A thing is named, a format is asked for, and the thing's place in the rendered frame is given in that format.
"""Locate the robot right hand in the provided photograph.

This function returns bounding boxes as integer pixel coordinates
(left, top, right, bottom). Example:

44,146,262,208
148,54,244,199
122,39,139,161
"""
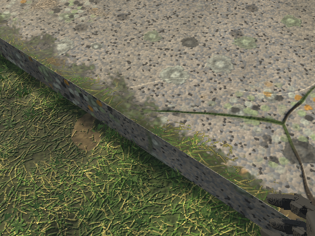
260,193,315,236

